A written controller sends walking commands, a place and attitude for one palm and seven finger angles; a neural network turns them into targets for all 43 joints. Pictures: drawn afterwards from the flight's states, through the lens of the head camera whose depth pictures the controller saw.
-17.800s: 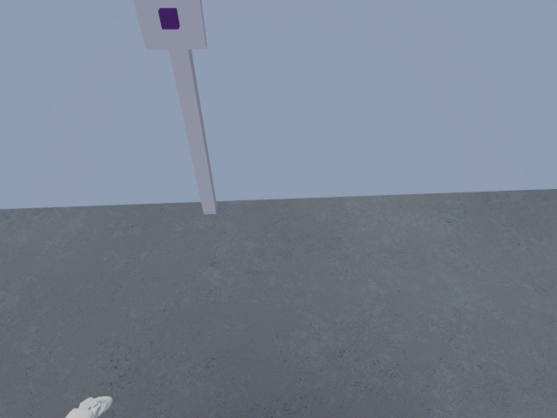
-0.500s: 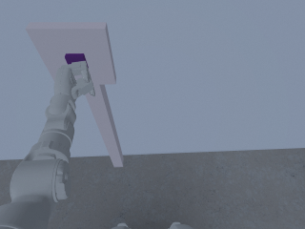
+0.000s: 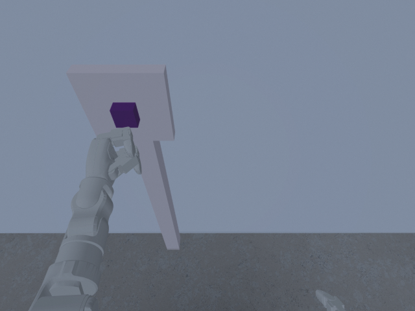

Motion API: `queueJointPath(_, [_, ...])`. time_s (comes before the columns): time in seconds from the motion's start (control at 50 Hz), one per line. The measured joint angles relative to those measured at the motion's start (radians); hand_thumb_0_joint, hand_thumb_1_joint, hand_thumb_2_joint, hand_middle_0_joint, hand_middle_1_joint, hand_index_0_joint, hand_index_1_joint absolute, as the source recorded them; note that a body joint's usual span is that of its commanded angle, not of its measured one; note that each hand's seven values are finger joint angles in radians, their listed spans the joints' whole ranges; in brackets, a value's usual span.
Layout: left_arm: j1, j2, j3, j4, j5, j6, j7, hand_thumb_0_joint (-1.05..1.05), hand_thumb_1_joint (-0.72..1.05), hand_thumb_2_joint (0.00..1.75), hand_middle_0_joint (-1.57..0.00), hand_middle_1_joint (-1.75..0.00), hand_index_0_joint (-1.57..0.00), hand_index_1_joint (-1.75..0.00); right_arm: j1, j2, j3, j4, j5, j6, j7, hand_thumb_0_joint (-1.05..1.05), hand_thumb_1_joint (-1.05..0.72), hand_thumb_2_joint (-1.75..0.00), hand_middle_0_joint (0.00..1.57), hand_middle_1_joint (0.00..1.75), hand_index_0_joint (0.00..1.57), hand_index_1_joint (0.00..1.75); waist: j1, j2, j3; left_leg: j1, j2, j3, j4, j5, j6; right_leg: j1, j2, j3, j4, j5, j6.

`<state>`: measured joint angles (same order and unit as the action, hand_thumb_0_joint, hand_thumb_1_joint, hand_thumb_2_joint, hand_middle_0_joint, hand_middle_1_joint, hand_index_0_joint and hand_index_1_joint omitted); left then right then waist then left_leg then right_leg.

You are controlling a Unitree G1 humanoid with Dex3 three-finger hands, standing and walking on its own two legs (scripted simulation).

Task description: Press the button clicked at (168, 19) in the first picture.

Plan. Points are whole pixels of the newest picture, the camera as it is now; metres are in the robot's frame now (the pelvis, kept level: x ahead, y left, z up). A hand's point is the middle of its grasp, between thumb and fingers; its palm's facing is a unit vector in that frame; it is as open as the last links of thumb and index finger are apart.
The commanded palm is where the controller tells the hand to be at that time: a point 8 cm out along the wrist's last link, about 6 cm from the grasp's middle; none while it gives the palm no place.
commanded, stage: pull the fist back off the button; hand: left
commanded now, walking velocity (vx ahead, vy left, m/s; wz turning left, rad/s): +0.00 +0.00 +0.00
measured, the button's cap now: (126, 114) +0.47 +0.19 +0.13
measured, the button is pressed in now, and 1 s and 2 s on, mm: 0 0 0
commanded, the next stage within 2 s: draw the hand back to the body in 0.32 s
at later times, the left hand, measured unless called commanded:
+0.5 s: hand (132, 174) +0.34 +0.15 +0.11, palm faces +0.02 -1.00 -0.02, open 3.1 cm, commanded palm +0.30 +0.21 +0.12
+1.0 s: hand (89, 208) +0.24 +0.18 +0.15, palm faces +0.13 -0.98 -0.15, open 3.1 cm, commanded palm +0.21 +0.24 +0.15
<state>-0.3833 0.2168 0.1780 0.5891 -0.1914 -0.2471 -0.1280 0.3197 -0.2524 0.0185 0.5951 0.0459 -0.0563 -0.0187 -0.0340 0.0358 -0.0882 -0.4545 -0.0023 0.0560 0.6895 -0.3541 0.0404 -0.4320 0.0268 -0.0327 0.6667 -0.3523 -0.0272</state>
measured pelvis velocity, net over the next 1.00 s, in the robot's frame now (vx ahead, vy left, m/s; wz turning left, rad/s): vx -0.01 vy -0.01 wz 0.04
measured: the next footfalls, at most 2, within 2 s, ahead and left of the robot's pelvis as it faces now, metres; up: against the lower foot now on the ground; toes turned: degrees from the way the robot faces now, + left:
none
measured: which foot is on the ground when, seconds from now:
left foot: down 0.00-1.00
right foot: down 0.00-1.00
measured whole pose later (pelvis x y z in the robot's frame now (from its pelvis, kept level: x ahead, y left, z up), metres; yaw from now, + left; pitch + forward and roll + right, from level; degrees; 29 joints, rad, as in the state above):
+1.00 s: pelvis -0.01 -0.01 +0.02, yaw +2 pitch -2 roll +0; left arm 0.16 0.27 0.15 -0.11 -0.19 -0.03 -0.10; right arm 0.19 -0.25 0.04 0.59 0.04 -0.14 -0.08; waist 0.02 0.07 -0.04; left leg -0.22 -0.01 0.02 0.54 -0.28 0.02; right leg -0.18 0.03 -0.07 0.51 -0.29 -0.04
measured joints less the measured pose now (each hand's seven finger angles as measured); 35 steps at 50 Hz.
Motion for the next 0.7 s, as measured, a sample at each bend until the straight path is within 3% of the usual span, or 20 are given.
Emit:
queueJointPath(0.22, [0.243,-0.041,-0.082,-0.323,-0.003,0.099,0.021,0.01,0.90,0.90,-1.30,-1.50,-1.30,-1.50,-0.073,0.011,0.004,-0.026,0.000,-0.014,-0.005,0.01,-0.91,-0.90,0.20,0.30,0.20,0.30,0.035,0.005,0.010,0.075,-0.013,-0.014,-0.037,0.003,-0.001,0.079,-0.010,-0.013,-0.033,-0.006,0.002])
queueJointPath(0.32, [0.255,-0.038,-0.102,-0.348,0.000,0.135,0.024,0.01,0.90,0.90,-1.30,-1.50,-1.31,-1.50,-0.104,0.017,0.020,-0.023,0.001,-0.007,-0.014,0.01,-0.91,-0.90,0.20,0.30,0.20,0.30,0.041,0.001,0.022,0.087,-0.017,-0.031,-0.038,0.009,-0.004,0.098,-0.014,-0.030,-0.035,-0.006,-0.002])
queueJointPath(0.4, [0.210,-0.025,-0.100,-0.309,0.003,0.162,0.031,0.01,0.90,0.90,-1.30,-1.50,-1.31,-1.50,-0.122,0.020,0.031,-0.017,0.000,-0.005,-0.026,0.01,-0.91,-0.90,0.20,0.30,0.20,0.30,0.036,-0.002,0.038,0.082,-0.016,-0.041,-0.035,0.017,-0.008,0.097,-0.013,-0.040,-0.035,-0.001,-0.006])
queueJointPath(0.52, [0.167,-0.012,-0.073,-0.281,-0.007,0.146,0.022,0.01,0.90,0.90,-1.30,-1.50,-1.30,-1.50,-0.108,0.020,0.035,-0.001,-0.004,-0.010,-0.034,0.01,-0.91,-0.90,0.20,0.30,0.20,0.30,0.025,0.002,0.041,0.082,-0.011,-0.036,-0.045,0.026,-0.012,0.092,-0.008,-0.034,-0.041,0.009,-0.011])
queueJointPath(0.62, [0.257,-0.002,-0.033,-0.347,-0.032,0.148,-0.011,0.01,0.90,0.90,-1.30,-1.50,-1.30,-1.50,-0.061,0.014,0.029,0.003,0.003,-0.005,-0.028,0.01,-0.91,-0.90,0.20,0.30,0.20,0.30,0.022,0.014,0.009,0.123,-0.006,-0.016,-0.082,0.030,-0.014,0.121,-0.002,-0.013,-0.066,0.015,-0.011])
queueJointPath(0.7, [0.358,0.012,-0.008,-0.420,-0.050,0.187,-0.032,0.01,0.90,0.90,-1.30,-1.50,-1.30,-1.50,-0.040,0.007,0.023,0.000,0.013,-0.001,-0.029,0.01,-0.91,-0.90,0.20,0.30,0.20,0.30,0.024,0.017,0.002,0.160,-0.003,-0.013,-0.105,0.034,-0.015,0.155,0.001,-0.009,-0.088,0.020,-0.012])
